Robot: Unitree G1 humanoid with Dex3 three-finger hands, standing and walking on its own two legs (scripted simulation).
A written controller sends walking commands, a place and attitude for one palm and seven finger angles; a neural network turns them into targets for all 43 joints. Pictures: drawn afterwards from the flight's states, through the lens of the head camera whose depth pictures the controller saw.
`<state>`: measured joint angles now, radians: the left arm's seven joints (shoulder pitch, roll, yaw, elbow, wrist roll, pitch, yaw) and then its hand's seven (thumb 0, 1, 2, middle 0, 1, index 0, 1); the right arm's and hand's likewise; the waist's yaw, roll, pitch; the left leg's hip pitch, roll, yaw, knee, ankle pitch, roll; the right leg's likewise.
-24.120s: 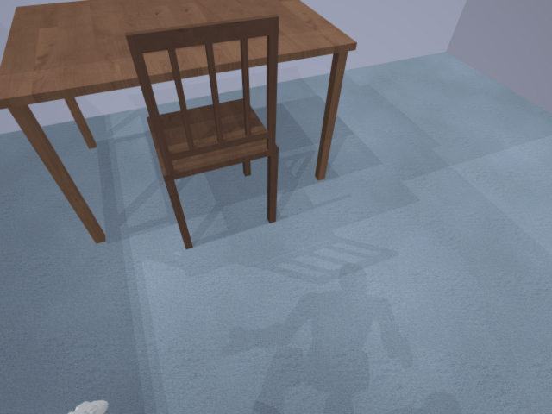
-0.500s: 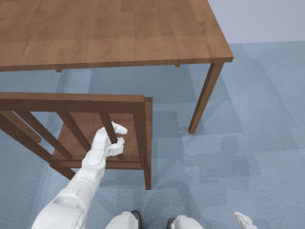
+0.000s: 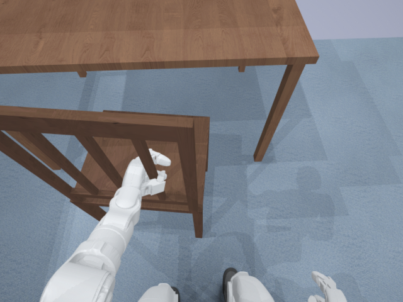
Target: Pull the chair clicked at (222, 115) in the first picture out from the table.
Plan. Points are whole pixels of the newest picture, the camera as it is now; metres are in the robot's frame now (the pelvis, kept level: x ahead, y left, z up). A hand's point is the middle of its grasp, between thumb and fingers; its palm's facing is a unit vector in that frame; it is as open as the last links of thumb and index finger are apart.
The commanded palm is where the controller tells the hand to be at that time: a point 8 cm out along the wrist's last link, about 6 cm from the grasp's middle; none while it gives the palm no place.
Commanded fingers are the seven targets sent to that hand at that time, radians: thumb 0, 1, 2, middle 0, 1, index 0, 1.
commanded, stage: step backward, pulling the chair out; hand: left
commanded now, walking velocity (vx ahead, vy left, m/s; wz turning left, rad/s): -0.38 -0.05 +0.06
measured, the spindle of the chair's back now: (110, 171) +0.39 +0.22 -0.07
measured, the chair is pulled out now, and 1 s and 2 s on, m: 0.19 0.25 0.40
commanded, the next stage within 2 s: none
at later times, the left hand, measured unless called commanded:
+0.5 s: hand (155, 202) +0.32 +0.11 -0.07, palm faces -0.09 -0.97 -0.21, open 5.3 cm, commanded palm +0.31 +0.16 -0.06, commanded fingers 0.00 0.90 0.90 -0.50 -1.45 -0.50 -1.45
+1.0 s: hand (153, 209) +0.30 +0.11 -0.06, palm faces -0.07 -0.98 -0.19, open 5.3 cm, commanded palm +0.28 +0.16 -0.06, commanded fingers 0.00 0.90 0.90 -0.50 -1.45 -0.50 -1.45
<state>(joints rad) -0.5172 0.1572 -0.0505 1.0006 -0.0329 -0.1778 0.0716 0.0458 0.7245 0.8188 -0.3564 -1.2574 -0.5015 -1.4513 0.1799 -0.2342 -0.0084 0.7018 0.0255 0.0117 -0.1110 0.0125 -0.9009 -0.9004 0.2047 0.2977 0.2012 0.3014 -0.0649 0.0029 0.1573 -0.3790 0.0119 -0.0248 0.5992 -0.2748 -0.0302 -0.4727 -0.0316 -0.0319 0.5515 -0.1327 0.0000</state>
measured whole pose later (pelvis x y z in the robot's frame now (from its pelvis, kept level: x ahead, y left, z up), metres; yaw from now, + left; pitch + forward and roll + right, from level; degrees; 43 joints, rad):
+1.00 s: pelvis -0.07 -0.01 +0.00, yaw +4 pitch +3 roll -1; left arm -0.56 0.16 -0.03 1.04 -0.03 -0.18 0.08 0.06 0.70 0.80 -0.36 -1.30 -0.50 -1.45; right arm 0.18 -0.25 0.00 0.74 0.04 0.00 -0.11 0.01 -0.90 -0.90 0.21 0.30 0.20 0.30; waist -0.10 0.03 0.16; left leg -0.42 0.01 -0.05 0.68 -0.38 -0.03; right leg -0.47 -0.02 -0.05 0.53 -0.12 0.00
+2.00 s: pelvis -0.21 -0.01 +0.00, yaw +3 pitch +3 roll +0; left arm -0.51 0.17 -0.04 1.01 -0.04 -0.15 0.06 0.07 0.71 0.78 -0.35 -1.30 -0.50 -1.45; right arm 0.22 -0.26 -0.02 0.73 0.02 0.03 -0.12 0.01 -0.90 -0.90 0.20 0.30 0.20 0.30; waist -0.06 -0.02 0.14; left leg -0.34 0.00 -0.02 0.56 -0.27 -0.01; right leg -0.44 -0.03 0.00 0.62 -0.24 0.01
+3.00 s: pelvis -0.31 -0.03 +0.01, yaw +1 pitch -2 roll +1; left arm -0.14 0.10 -0.09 0.81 -0.03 -0.12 0.08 0.06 0.70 0.78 -0.36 -1.30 -0.50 -1.45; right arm 0.25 -0.21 0.03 0.72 0.03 -0.01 -0.11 0.01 -0.90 -0.90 0.21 0.30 0.20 0.30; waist -0.03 0.03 0.05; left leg -0.21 0.03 0.02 0.49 -0.26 -0.03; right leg -0.29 -0.01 0.01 0.50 -0.18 0.01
